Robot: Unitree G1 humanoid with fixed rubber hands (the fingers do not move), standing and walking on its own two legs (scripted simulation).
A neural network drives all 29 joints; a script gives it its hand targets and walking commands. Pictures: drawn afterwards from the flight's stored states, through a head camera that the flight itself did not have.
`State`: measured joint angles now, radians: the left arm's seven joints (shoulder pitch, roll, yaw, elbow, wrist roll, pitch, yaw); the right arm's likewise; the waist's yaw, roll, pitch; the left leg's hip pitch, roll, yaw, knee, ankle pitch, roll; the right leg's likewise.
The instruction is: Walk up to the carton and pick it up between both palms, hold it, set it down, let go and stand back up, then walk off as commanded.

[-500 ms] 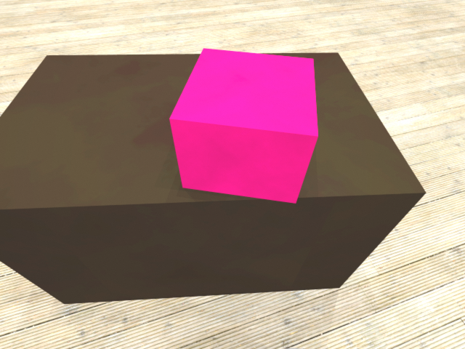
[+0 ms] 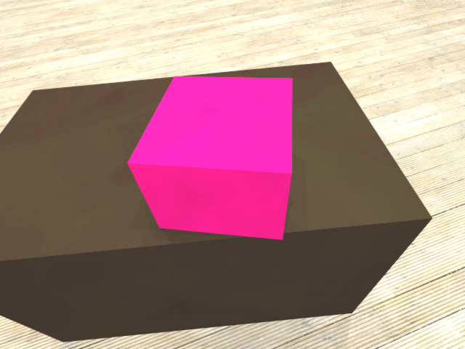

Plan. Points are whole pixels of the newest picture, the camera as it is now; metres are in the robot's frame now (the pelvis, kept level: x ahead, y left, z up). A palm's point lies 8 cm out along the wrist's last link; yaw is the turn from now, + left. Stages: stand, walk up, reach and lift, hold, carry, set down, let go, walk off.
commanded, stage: walk up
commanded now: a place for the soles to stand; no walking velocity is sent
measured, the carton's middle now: (225, 153) +0.50 +0.03 +0.04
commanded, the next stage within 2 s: none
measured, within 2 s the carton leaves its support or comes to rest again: neither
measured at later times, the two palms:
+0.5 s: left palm out of the picture +0.08 +0.32 -0.11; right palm out of the picture +0.11 -0.28 -0.10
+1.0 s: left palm out of the picture +0.07 +0.31 -0.11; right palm out of the picture +0.09 -0.29 -0.10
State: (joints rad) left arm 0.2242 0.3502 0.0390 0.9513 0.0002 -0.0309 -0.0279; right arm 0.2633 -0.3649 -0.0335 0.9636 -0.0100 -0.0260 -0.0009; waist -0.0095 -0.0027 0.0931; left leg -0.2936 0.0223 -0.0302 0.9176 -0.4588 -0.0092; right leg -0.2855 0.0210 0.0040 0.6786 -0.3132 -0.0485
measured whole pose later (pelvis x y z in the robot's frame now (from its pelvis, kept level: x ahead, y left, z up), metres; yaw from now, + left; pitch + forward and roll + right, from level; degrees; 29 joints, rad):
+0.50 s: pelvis +0.02 +0.02 +0.00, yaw +1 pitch -2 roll +0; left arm 0.21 0.35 0.04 0.96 0.00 -0.02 -0.02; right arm 0.15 -0.36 -0.03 0.96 -0.01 -0.05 -0.02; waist -0.01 -0.01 0.09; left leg -0.28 0.01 0.00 0.64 -0.32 -0.01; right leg -0.28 0.01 0.00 0.64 -0.32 -0.02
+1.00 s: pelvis +0.01 +0.01 +0.01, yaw +1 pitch -2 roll +1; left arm 0.21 0.35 0.04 0.97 0.00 -0.02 -0.03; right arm 0.15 -0.36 -0.03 1.02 -0.01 -0.04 -0.01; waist -0.01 -0.01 0.06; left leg -0.27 0.02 -0.01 0.59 -0.29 -0.01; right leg -0.28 0.01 -0.01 0.62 -0.31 -0.02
